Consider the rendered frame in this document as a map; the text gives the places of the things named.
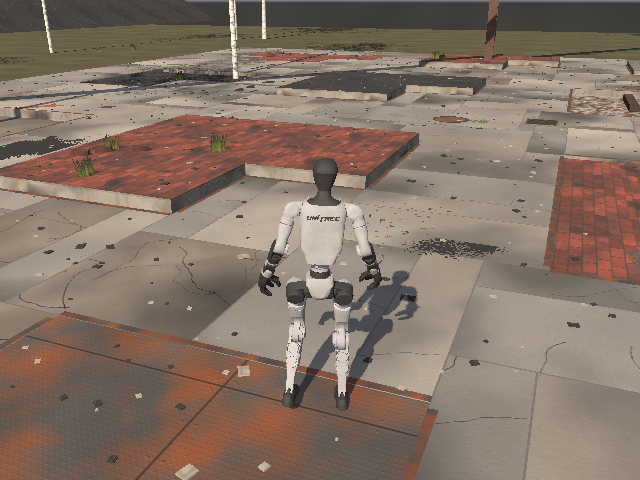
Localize left robot forearm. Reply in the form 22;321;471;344
261;239;283;278

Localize robot right upper arm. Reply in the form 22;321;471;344
344;202;372;258

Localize robot left hand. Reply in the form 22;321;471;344
258;273;281;296

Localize right robot thigh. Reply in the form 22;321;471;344
332;279;354;349

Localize left robot foot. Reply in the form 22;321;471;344
282;384;300;407

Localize robot left upper arm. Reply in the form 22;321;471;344
273;200;303;255

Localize robot right hand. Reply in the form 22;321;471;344
359;269;382;290

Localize right robot forearm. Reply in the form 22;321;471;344
362;242;380;275

